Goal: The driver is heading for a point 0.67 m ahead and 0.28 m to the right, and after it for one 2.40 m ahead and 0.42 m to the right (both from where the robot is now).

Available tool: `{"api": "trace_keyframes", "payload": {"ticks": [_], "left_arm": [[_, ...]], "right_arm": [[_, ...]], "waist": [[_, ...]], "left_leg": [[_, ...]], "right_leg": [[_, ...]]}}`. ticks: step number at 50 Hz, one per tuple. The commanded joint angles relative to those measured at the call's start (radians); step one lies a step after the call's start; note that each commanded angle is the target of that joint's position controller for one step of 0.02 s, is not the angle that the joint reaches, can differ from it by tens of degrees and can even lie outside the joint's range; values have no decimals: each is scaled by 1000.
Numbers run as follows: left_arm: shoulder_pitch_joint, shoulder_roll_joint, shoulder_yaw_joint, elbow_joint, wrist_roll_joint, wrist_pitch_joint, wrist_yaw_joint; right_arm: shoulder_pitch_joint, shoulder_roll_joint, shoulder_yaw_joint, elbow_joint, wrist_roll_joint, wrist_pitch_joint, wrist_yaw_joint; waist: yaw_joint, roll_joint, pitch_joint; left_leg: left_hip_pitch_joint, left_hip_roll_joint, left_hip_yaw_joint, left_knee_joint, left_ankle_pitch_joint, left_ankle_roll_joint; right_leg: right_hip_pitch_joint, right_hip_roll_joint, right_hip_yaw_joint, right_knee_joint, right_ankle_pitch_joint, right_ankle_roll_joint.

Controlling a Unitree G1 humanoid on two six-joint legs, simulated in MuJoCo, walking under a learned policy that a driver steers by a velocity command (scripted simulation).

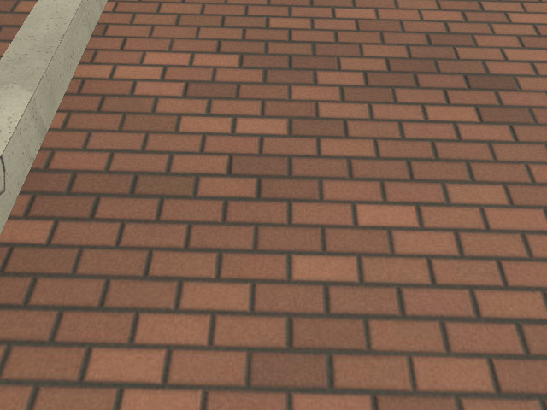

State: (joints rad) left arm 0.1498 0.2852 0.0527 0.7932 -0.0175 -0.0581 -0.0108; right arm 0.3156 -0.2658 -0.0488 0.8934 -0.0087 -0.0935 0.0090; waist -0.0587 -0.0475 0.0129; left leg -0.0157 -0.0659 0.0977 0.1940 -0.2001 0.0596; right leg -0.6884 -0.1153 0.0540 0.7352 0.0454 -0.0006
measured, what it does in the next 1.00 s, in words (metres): walks ahead, turning right: right foot, then left foot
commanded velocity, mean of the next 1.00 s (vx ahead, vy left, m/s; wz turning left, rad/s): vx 0.49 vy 0.00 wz -0.53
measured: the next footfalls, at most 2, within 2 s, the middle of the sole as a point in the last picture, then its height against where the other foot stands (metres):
right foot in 0.20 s outside the picture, level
left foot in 0.66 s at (268, 370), level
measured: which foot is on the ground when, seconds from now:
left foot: down 0.00-0.20, up 0.22-0.64, down 0.66-1.00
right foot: up 0.00-0.18, down 0.20-0.68, up 0.70-1.00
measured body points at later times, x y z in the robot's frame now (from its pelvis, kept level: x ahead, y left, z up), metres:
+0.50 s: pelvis +0.28 -0.07 +0.00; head +0.31 -0.09 +0.45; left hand +0.42 +0.19 -0.11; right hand +0.41 -0.37 -0.09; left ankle +0.49 +0.08 -0.69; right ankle +0.24 -0.14 -0.75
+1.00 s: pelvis +0.55 -0.11 +0.00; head +0.58 -0.12 +0.45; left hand +0.85 +0.02 -0.09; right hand +0.42 -0.37 -0.12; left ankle +0.56 +0.01 -0.75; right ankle +0.57 -0.32 -0.68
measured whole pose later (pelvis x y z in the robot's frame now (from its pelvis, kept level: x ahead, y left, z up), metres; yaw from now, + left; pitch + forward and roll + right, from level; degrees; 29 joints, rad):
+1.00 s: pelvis +0.55 -0.11 +0.00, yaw -34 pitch +1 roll +2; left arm 0.18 0.31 0.08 0.63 -0.02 -0.01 -0.01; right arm 0.31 -0.28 -0.07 0.85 -0.01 -0.08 0.00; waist -0.07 -0.04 0.04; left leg -0.06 -0.01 0.15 0.28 -0.23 0.02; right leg -0.69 -0.10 0.06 0.88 -0.11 0.01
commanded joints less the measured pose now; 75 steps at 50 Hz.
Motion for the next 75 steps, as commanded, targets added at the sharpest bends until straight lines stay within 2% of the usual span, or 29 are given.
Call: {"api": "trace_keyframes", "payload": {"ticks": [1, 6, 9, 10, 11, 12, 13, 15, 16, 20, 25, 30, 33, 34, 35, 36, 38, 41, 44, 50, 53, 57, 58, 59, 60, 61, 63, 67, 75], "left_arm": [[-106, 34, 1, -92, -3, -13, -15], [-156, 51, 6, -155, -2, -12, -49], [93, 136, 58, -114, -1, -4, -47], [264, 212, 91, -80, -2, 4, -30], [274, 309, 108, -79, -11, 2, -23], [304, 220, 82, -97, -7, -3, -21], [264, 179, 69, -97, 4, -9, -18], [138, 134, 55, -124, 6, -11, -15], [101, 113, 46, -142, 17, -12, -12], [99, 148, 56, -151, 7, -13, 8], [172, 171, 66, -130, -2, 1, 26], [213, 156, 67, -111, -8, 13, 32], [188, 105, 50, -127, 1, 20, 31], [205, 43, 27, -144, 17, 17, 28], [337, 11, 15, -175, -18, 8, 28], [322, 120, 33, -145, -24, 10, 32], [172, 156, 48, -163, -8, 20, 33], [151, 107, 49, -180, -12, 29, 18], [109, 70, 40, -208, -8, 41, 14], [-27, 27, 20, -247, 9, 25, -11], [-78, 13, 16, -267, 9, 15, -28], [122, 133, 63, -200, 41, 3, -11], [234, 213, 75, -186, 69, 6, 8], [183, 196, 49, -206, 82, 12, 13], [177, 145, 45, -208, 57, 25, 4], [114, 129, 38, -203, 38, 27, 0], [1, 81, 23, -184, 27, 25, 1], [-95, 103, 38, -161, 50, 19, 20], [-97, 138, 56, -95, 26, 49, 51]], "right_arm": [[-5, -170, -38, -35, 6, -9, -11], [4, -191, -48, -14, 18, 31, -21], [-36, -217, -55, -35, 19, 57, -41], [-28, -195, -43, -58, 7, 53, -48], [76, -44, 7, -102, -22, 21, -24], [-7, -119, -5, -101, 7, -23, -5], [-104, -167, -18, -136, 44, -48, 7], [-148, -155, -18, -142, 18, -60, -1], [-133, -161, -26, -142, 7, -49, -4], [-141, -115, -20, -162, -9, -10, -10], [-323, -79, -4, -217, 2, -15, -1], [-351, -138, -26, -242, 17, -32, 13], [-165, -186, -55, -202, 6, -48, 5], [-17, -241, -70, -189, -7, -48, -3], [51, -306, -87, -152, -11, -32, 4], [17, -206, -65, -175, 11, -28, 9], [-69, -138, -43, -190, 2, -16, 4], [-109, -103, -33, -169, -5, -17, -2], [-95, -132, -45, -145, 4, -26, -4], [-101, -174, -52, -116, 8, 2, -19], [-33, -190, -49, -74, 30, 16, -13], [-47, -188, -41, -52, 50, 23, -6], [-44, -120, -12, -85, 7, 15, -3], [135, -34, 22, -55, 4, 19, 11], [114, -150, -9, -19, 35, 35, 10], [20, -175, -20, -52, 55, 47, 7], [-20, -144, -23, -46, 33, 86, -23], [31, -120, -37, -57, 22, 143, -55], [-95, -120, -43, -150, 17, 155, -19]], "waist": [[-20, 86, 58], [-7, 100, 59], [139, 121, -104], [209, 36, -208], [109, -221, -303], [171, -122, -393], [184, -79, -254], [107, 57, -102], [70, 32, -83], [41, 12, -36], [115, -23, -10], [108, -56, -15], [8, -64, -105], [-43, 61, -244], [25, 419, -330], [2, 287, -249], [-5, 125, -78], [35, 169, -15], [36, 144, 6], [8, 114, 29], [-3, 121, 5], [137, 105, -118], [165, -22, -268], [78, -204, -455], [127, -108, -487], [116, -92, -337], [61, -42, -170], [5, -91, -112], [39, -77, -97]], "left_leg": [[-29, 287, -47, -93, 255, 120], [154, 341, 3, 45, 541, 84], [103, 298, 72, 429, 928, 30], [-127, 258, 78, 720, 691, -8], [-604, 41, 22, 1078, -224, -73], [-734, 27, -186, 1197, -372, -60], [-808, 81, -202, 1189, -287, -35], [-726, 154, -185, 1014, -163, -36], [-653, 174, -191, 968, -134, -45], [-594, 165, -155, 775, -43, -114], [-486, 91, -141, 412, 282, -133], [-441, 77, -193, 296, 205, -95], [-159, 110, -189, 244, 132, -23], [94, 286, -361, 255, 69, 36], [355, 479, -835, 144, -190, 187], [308, 475, -870, 103, -378, 163], [84, 396, -581, 83, -193, 104], [-76, 319, -365, 16, 11, 97], [-85, 329, -259, -29, 122, 127], [-101, 279, -11, 15, 518, 97], [-54, 296, -25, 60, 586, 96], [-66, 231, -34, 373, 649, 16], [-266, 161, -16, 642, 233, -41], [-460, 63, -135, 927, -533, -101], [-457, 96, -233, 993, -540, -111], [-545, 119, -197, 1001, -512, -113], [-525, 164, -169, 919, -395, -138], [-390, 147, -113, 895, -252, -164], [-346, 163, -65, 628, -162, -93]], "right_leg": [[26, 18, -24, -98, 79, -13], [5, 60, -82, -160, -104, -68], [371, 172, -159, -199, -163, -140], [685, 79, 17, -216, -144, -200], [1056, -177, 567, -283, -282, -393], [1125, -221, 759, -411, -367, -415], [1032, -188, 606, -429, -300, -361], [743, -109, 399, -453, -108, -307], [648, -84, 351, -476, -32, -302], [471, -35, 248, -529, 63, -305], [401, 35, 192, -508, -83, -225], [526, -20, 330, -389, -167, -195], [497, 43, 322, -181, -117, -139], [372, 116, 227, 105, -282, -99], [21, 225, 115, 404, -659, -42], [-89, 142, 146, 530, -617, -28], [-76, 77, 95, 541, -452, -16], [6, 14, 72, 451, -363, -12], [-35, -3, 53, 376, -308, 2], [75, 34, -41, 23, -50, 10], [178, 78, -60, -111, -42, -19], [545, 113, -75, -324, 180, -103], [842, -105, 119, -209, 714, -170], [1048, -370, 393, -178, 947, -367], [954, -317, 344, -221, 748, -354], [861, -256, 244, -266, 576, -309], [615, -183, 140, -367, 274, -243], [378, -170, 13, -483, 44, -252], [451, -226, -55, -474, -136, -224]]}}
